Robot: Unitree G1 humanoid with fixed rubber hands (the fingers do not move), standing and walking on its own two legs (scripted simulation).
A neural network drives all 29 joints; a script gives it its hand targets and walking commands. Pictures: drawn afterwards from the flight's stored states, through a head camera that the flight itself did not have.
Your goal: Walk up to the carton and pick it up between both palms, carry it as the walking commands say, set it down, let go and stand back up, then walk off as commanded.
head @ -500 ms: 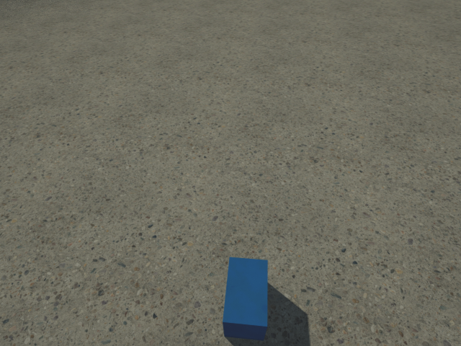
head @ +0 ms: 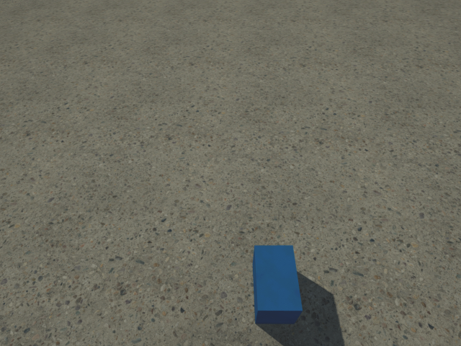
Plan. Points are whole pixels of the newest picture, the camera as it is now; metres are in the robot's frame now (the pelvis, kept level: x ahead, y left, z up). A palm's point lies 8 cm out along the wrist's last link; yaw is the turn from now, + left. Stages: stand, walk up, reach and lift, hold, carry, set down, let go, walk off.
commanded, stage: walk off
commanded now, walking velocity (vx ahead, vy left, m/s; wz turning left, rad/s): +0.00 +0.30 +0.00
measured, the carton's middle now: (274, 284) +0.48 -0.14 -0.68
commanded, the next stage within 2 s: none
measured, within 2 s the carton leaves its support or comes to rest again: neither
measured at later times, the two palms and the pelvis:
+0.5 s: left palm out of the picture -0.03 +0.48 -0.13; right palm out of the picture +0.10 -0.09 -0.13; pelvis +0.00 +0.17 -0.01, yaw +1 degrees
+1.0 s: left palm out of the picture +0.00 +0.58 -0.10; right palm out of the picture +0.04 +0.06 -0.15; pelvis +0.00 +0.31 +0.01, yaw +1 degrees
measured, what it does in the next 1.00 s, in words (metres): steps to the left: right foot, then left foot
